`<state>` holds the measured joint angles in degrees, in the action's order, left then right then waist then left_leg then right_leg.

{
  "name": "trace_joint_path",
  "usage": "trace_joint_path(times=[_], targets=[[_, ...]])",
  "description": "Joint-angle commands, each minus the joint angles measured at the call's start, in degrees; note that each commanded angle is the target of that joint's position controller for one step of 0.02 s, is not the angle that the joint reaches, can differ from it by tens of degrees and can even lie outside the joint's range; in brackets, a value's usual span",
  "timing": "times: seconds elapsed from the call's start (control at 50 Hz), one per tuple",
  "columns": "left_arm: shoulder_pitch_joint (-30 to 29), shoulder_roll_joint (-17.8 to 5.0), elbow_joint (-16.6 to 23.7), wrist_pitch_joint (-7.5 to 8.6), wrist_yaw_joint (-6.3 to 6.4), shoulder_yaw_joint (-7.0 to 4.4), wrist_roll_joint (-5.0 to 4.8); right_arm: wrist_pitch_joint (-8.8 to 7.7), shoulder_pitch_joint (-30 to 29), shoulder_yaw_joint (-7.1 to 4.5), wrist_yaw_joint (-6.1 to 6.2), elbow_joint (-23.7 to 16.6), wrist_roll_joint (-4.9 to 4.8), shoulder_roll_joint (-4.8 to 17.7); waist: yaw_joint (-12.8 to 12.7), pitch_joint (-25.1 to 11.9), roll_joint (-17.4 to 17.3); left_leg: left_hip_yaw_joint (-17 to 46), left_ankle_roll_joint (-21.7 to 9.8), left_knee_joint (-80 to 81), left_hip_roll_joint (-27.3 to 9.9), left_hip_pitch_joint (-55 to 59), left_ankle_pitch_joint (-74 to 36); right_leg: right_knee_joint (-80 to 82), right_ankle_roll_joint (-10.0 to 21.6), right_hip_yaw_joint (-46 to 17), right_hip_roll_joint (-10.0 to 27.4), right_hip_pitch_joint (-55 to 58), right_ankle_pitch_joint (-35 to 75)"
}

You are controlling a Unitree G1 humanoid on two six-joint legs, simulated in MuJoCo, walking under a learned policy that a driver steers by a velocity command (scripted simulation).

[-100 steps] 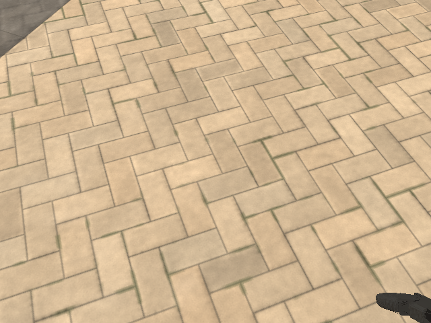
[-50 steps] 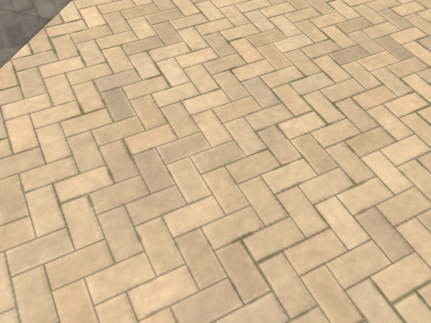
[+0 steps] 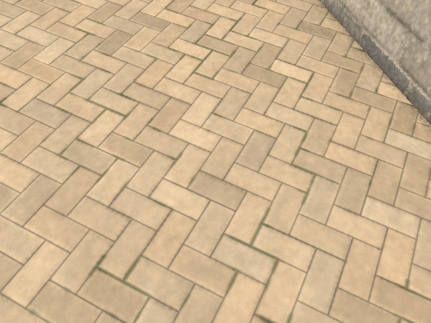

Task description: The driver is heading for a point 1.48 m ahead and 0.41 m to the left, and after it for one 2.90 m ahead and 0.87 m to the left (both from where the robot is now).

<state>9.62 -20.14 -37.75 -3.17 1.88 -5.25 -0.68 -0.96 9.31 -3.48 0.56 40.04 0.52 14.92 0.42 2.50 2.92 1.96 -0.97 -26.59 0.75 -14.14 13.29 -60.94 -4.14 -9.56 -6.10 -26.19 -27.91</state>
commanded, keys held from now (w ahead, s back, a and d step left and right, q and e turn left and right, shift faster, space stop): no key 0.12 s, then w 0.88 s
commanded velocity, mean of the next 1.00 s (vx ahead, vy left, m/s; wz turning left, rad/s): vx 0.32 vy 0.00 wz -0.06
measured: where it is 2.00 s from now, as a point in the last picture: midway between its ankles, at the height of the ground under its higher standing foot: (198, 198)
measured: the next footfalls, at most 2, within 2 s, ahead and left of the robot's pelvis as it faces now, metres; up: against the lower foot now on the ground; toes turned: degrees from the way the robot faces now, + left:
right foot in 0.18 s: +0.02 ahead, -0.15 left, +0.00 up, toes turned +3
left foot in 0.52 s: +0.16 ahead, +0.12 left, +0.00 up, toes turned +0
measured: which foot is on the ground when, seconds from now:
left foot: down 0.00-0.20, up 0.22-0.50, down 0.52-1.00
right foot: up 0.00-0.16, down 0.18-0.52, up 0.54-1.00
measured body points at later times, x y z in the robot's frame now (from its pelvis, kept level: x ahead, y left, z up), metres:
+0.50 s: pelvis +0.07 +0.01 -0.01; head +0.08 +0.02 +0.44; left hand +0.09 +0.29 -0.13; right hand +0.24 -0.26 -0.09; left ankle +0.12 +0.11 -0.74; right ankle -0.02 -0.15 -0.74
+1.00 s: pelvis +0.31 +0.00 -0.02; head +0.35 +0.00 +0.43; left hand +0.57 +0.20 -0.08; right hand +0.26 -0.29 -0.14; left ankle +0.12 +0.12 -0.74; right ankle +0.46 -0.11 -0.74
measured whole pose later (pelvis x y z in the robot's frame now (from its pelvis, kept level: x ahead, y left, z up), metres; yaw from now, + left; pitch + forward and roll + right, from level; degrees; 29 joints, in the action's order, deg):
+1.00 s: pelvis +0.31 +0.00 -0.02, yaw -1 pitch +2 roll +1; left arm 0.4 -14.5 -35.9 5.2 -3.2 -1.2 -0.9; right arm -2.6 26.3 -2.6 0.3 49.2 -1.0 17.4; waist 5.5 2.2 1.1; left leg -0.6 -0.9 -15.7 1.0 7.6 24.8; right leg -27.9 3.5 1.2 0.5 -29.9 -0.7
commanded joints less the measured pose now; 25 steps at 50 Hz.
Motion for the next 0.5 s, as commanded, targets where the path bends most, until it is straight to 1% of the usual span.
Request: trace_joint_path(times=[0.02, 0.06, 0.08, 0.1, 0.12, 0.14, 0.16, 0.18, 0.2, 0.22, 0.24, 0.26, 0.28, 0.3, 0.32, 0.34, 0.36, 0.38, 0.4, 0.42, 0.46, 0.48, 0.5], targets=[[0.93, -1.93, 2.87, 0.39, 0.03, -0.51, -0.15, -0.38, -3.81, -1.10, 0.48, -3.75, -0.08, 6.59, -1.15, -4.56, -11.68, 9.90, -10.87, 7.17, -11.78, 6.43, -19.78, 3.34, -2.09, 1.79, 2.93, -1.07, 2.00], [-0.70, 0.08, 3.29, 0.61, -0.29, 0.57, 0.24, 0.11, -3.45, -1.24, 0.48, -3.30, -0.09, 7.38, 0.00, -5.84, -13.40, 8.53, -10.72, 6.27, -11.30, 7.11, -20.42, 14.14, -2.17, 5.16, 5.26, 4.22, 1.27], [-1.46, 0.34, 3.44, 0.74, -0.47, 0.82, 0.19, 0.44, -2.39, -1.51, 0.40, -2.94, -0.20, 8.40, 0.95, -6.02, -14.20, 8.94, -11.05, 5.95, -11.66, 7.21, -20.72, 18.64, -2.00, 6.58, 5.53, 6.31, 0.91], [-1.26, -0.42, 3.14, 0.85, -0.58, 0.65, -0.07, 0.75, -1.27, -1.67, 0.34, -2.54, -0.39, 9.25, 1.47, -6.23, -14.38, 9.73, -11.33, 5.46, -12.11, 7.44, -20.96, 22.62, -1.77, 7.58, 5.26, 8.10, 2.67], [0.07, -0.87, 2.37, 0.93, -0.70, 0.46, -0.19, 0.95, -1.19, -1.58, 0.28, -2.29, -0.73, 9.49, 0.83, -6.23, -13.94, 9.92, -11.06, 4.61, -12.10, 7.05, -20.90, 28.36, -1.18, 8.35, 5.02, 10.70, 6.88], [2.79, -0.21, 0.97, 1.02, -0.85, 0.65, -0.03, 1.01, -1.18, -1.09, 0.18, -1.96, -1.07, 8.61, -0.59, -7.00, -12.80, 9.28, -9.93, 4.78, -11.36, 5.00, -14.62, 37.19, 0.04, 9.38, 4.64, 16.20, 13.51], [3.64, -0.62, 0.33, 1.05, -0.94, 0.70, 0.37, 0.66, 0.72, -0.58, -0.01, -1.13, -1.24, 7.55, -0.85, -6.64, -11.27, 8.63, -7.48, 5.15, -10.00, 1.40, -6.42, 42.13, 1.68, 9.00, 4.52, 21.51, 17.34], [4.88, -2.94, 0.53, 1.17, -0.67, 0.44, 0.73, 0.02, 1.92, -0.24, -0.37, -0.65, -0.59, 7.11, -0.61, -7.22, -7.89, 7.10, -4.21, 3.16, -8.23, -4.29, 1.42, 39.34, 3.93, 4.53, 8.16, 27.16, 18.29], [6.37, -7.87, -0.20, 1.15, -0.41, -0.82, 0.99, -0.79, 1.72, 0.59, -0.66, -1.79, 0.32, 4.37, 0.73, -7.27, 3.35, -0.84, -0.72, -3.44, -1.23, -9.30, 11.14, 37.85, 8.83, -2.45, 13.20, 26.36, 7.37], [8.75, -8.11, -0.68, 1.57, -0.96, -1.17, 0.87, -1.38, -2.57, 0.64, -0.52, -2.81, -0.09, 5.03, -3.05, -4.83, 8.61, -5.53, 1.75, -11.04, 1.60, -11.40, 13.45, 44.78, 14.49, -11.22, 18.06, 21.02, -9.88], [8.69, -7.55, -0.62, 2.36, -1.12, -0.80, 1.24, -1.81, -6.21, -0.10, -0.36, -3.96, -1.24, 7.13, -4.76, 1.37, 9.19, -4.52, 1.77, -16.54, 0.79, -15.38, 13.96, 50.45, 17.18, -17.69, 21.30, 17.37, -16.52], [9.56, -6.78, -1.40, 3.29, -0.81, -0.46, 1.55, -2.15, -7.63, -0.66, -0.24, -4.54, -1.94, 7.84, -5.16, 4.52, 10.06, -2.25, 1.01, -22.61, -0.67, -19.73, 17.05, 52.63, 18.28, -21.03, 23.06, 17.04, -15.36], [10.02, -5.91, -1.97, 4.27, -0.61, -0.16, 1.10, -2.45, -6.51, -1.15, -0.32, -4.48, -2.28, 8.44, -4.67, 5.61, 10.75, -0.53, 0.23, -26.64, -2.18, -24.33, 18.17, 52.68, 18.58, -21.67, 23.80, 19.73, -12.17], [10.33, -5.00, -2.26, 4.99, -0.44, 0.12, 0.42, -2.92, -5.54, -1.21, -0.69, -4.33, -2.35, 8.12, -4.15, 5.22, 9.55, 0.83, -0.59, -27.43, -3.94, -27.76, 15.88, 52.07, 18.08, -20.62, 23.72, 23.26, -9.11], [10.24, -4.50, -2.31, 5.34, -0.35, 0.27, -0.02, -3.55, -5.66, -0.98, -1.22, -4.19, -2.26, 7.29, -4.03, 4.72, 7.50, 0.48, -1.20, -24.82, -4.53, -28.05, 13.43, 51.98, 17.01, -17.63, 22.46, 24.95, -5.31], [9.82, -4.39, -2.29, 5.46, -0.37, 0.26, -0.20, -4.10, -6.30, -0.62, -1.73, -4.04, -1.93, 6.24, -4.18, 3.80, 6.04, -0.70, -1.35, -21.03, -4.34, -25.80, 10.61, 51.78, 15.97, -14.14, 20.84, 25.11, -0.82], [9.44, -4.65, -2.18, 5.47, -0.48, 0.16, -0.26, -4.47, -6.78, -0.13, -2.25, -3.91, -1.59, 4.97, -4.29, 2.62, 5.52, -2.10, -1.13, -17.65, -3.62, -22.04, 8.00, 51.38, 15.37, -10.83, 19.22, 23.95, 3.38], [9.05, -5.12, -2.03, 5.41, -0.67, 0.00, -0.28, -4.64, -6.63, 0.22, -2.71, -3.76, -1.48, 4.14, -4.10, 1.61, 5.84, -3.26, -0.80, -14.32, -2.81, -17.41, 6.18, 51.02, 15.09, -8.03, 17.92, 21.76, 6.00], [8.91, -5.52, -1.92, 5.35, -0.94, -0.14, -0.36, -4.61, -6.14, 0.33, -3.05, -3.57, -1.57, 4.15, -3.85, 1.00, 6.30, -4.28, -0.42, -11.65, -1.94, -12.77, 4.67, 50.75, 15.03, -6.14, 17.17, 19.16, 7.26], [9.16, -5.86, -1.93, 5.33, -1.24, -0.25, -0.52, -4.46, -5.36, 0.25, -3.25, -3.32, -1.79, 4.71, -3.43, 0.73, 6.39, -4.87, -0.16, -9.57, -1.29, -8.69, 2.54, 50.43, 15.08, -5.43, 17.19, 16.73, 7.63], [8.65, -5.98, -2.02, 5.32, -1.67, -0.23, -0.87, -4.10, -0.91, -0.22, -3.15, -1.80, -2.05, 6.03, -0.49, 0.20, 4.73, -5.39, -0.40, -4.96, -0.36, 1.00, -3.23, 48.25, 14.05, -4.69, 17.36, 11.17, 6.66], [8.72, -5.16, -2.12, 5.37, -1.79, 0.06, -0.64, -3.85, 2.79, -0.67, -2.80, -0.39, -2.07, 6.87, 1.25, -0.48, 3.51, -5.69, -0.65, -4.41, 0.37, 6.16, -2.83, 45.64, 13.08, -3.97, 16.64, 8.53, 6.38], [8.69, -3.54, -2.25, 5.56, -1.91, 0.69, -0.19, -3.70, 7.52, -1.24, -2.24, 0.84, -2.36, 8.01, 3.70, -1.72, 2.16, -4.60, -1.56, -3.25, -0.22, 12.28, -1.51, 40.26, 11.45, -2.04, 15.06, 5.41, 8.28]])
